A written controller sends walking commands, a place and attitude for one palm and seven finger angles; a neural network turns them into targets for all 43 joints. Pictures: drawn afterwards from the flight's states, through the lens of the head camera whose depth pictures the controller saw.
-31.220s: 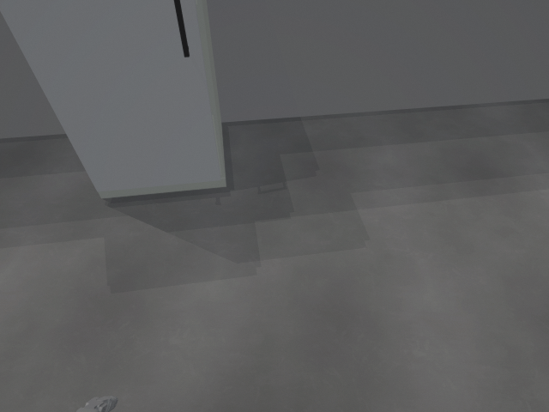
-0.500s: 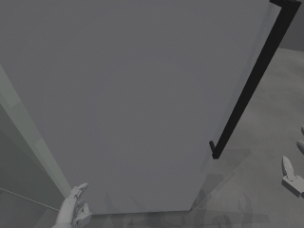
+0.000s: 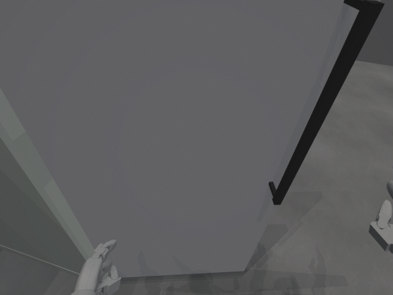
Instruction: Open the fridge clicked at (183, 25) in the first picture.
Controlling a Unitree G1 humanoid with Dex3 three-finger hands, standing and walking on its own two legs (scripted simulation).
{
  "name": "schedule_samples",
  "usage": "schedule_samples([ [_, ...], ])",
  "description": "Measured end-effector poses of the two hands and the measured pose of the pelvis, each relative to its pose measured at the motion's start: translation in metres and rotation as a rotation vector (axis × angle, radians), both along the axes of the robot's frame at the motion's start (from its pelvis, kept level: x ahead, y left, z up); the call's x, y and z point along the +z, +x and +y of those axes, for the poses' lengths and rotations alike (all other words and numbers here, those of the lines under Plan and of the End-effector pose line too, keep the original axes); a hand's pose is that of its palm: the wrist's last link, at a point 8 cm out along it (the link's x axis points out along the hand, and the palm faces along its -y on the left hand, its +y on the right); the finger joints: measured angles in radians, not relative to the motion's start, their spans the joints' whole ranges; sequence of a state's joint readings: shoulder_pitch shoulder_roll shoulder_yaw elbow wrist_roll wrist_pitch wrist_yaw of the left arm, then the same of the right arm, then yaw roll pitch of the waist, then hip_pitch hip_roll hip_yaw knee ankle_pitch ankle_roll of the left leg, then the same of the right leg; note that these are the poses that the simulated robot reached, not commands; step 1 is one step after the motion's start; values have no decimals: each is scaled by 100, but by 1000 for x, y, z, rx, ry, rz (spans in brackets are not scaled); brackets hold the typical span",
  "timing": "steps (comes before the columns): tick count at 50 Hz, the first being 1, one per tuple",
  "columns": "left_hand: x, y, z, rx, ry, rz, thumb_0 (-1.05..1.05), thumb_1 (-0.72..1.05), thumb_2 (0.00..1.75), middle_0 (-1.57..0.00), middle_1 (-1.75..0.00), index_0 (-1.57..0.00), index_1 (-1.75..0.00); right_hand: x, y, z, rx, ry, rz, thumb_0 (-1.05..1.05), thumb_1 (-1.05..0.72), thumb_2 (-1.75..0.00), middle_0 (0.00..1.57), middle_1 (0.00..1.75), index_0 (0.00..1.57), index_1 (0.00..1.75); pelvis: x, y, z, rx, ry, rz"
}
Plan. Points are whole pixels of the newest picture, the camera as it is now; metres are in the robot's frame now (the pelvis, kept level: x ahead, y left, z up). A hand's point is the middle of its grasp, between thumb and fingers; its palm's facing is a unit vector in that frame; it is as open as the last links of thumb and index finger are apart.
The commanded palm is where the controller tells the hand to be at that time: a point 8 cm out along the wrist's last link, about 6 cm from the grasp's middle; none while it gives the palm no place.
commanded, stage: step back with the hand held close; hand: right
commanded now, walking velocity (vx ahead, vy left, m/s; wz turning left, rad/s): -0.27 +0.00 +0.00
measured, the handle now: (304, 128) +0.37 -0.21 +0.19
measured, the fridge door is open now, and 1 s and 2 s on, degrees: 70 70 70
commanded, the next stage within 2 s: stop stepping back and stand still in 1.36 s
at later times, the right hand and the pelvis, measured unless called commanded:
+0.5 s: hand out of the picture +0.14 -0.29 +0.15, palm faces +0.40 +0.79 -0.47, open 7.4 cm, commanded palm +0.08 -0.32 +0.17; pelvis -0.06 -0.02 -0.01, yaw +0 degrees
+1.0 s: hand out of the picture +0.07 -0.30 +0.15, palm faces +0.45 +0.78 -0.43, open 7.4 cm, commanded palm +0.01 -0.33 +0.17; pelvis -0.12 -0.03 -0.02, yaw -2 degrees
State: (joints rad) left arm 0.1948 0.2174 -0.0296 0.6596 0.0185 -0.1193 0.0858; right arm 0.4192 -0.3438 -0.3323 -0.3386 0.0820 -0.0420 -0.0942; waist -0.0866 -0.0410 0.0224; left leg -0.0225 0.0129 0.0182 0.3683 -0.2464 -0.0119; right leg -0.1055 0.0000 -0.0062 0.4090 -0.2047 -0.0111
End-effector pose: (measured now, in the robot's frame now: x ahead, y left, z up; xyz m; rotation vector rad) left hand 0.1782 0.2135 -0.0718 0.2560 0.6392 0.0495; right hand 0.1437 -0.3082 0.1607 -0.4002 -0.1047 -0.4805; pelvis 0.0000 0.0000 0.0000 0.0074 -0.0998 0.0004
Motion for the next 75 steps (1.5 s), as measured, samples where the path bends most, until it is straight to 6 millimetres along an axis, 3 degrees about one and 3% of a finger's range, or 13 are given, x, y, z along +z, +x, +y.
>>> schedule_samples([
  [6,2,-3,2,16,8,30,1,90,89,-20,-30,-20,-30,16,3,-2,36,-81,-52,1,-89,-90,21,30,21,30,0,-7,-4,-4,16,48],
  [14,2,-23,7,93,21,65,1,90,89,-20,-30,-20,-30,5,-4,-3,114,-116,34,1,-89,-90,21,30,21,30,-1,-22,-14,11,11,91],
  [31,-5,-88,-4,88,51,69,1,90,89,-20,-30,-20,-30,5,-62,-20,91,-160,-77,1,-89,-90,21,30,21,30,-13,-73,-24,-3,42,90],
  [38,-6,-111,-9,95,85,81,1,90,89,-20,-30,-20,-30,1,-75,-29,99,-152,-124,1,-89,-90,21,30,21,30,-15,-87,-32,-8,60,82],
  [48,-8,-114,-20,27,69,52,1,90,89,-20,-30,-20,-30,11,-112,-35,78,-218,-151,1,-89,-90,21,30,21,30,-20,-114,-28,-35,68,115],
  [53,-5,-120,-25,38,73,39,1,90,89,-20,-30,-20,-30,7,-126,-29,127,-166,-175,1,-89,-90,21,30,21,30,-20,-127,-35,-36,78,90],
  [56,-1,-128,-29,54,92,30,1,90,89,-20,-30,-20,-30,6,-132,-36,141,-161,-200,1,-89,-90,21,31,21,30,-21,-132,-43,-41,85,80],
  [60,3,-142,-38,72,118,21,1,90,89,-20,-30,-20,-30,4,-136,-58,137,-176,-225,1,-89,-90,21,31,21,30,-24,-143,-56,-37,104,72],
  [65,12,-166,-56,56,103,37,1,90,89,-20,-30,-20,-30,13,-153,-81,107,-174,-229,1,-89,-90,21,31,21,30,-13,-164,-64,-37,143,91],
  [68,15,-180,-67,40,75,33,1,90,89,-20,-30,-20,-30,17,-172,-82,110,-139,-235,1,-89,-90,21,30,21,30,-9,-176,-69,-18,142,117],
  [71,7,-195,-73,32,70,9,1,90,89,-20,-30,-20,-30,14,-189,-76,147,-157,-260,1,-89,-90,21,30,20,30,-20,-194,-76,63,74,122],
  [75,-1,-228,-83,86,93,34,1,90,89,-20,-30,-20,-30,9,-190,-82,220,-107,-333,1,-89,-90,21,30,21,30,-26,-209,-96,71,88,71],
])
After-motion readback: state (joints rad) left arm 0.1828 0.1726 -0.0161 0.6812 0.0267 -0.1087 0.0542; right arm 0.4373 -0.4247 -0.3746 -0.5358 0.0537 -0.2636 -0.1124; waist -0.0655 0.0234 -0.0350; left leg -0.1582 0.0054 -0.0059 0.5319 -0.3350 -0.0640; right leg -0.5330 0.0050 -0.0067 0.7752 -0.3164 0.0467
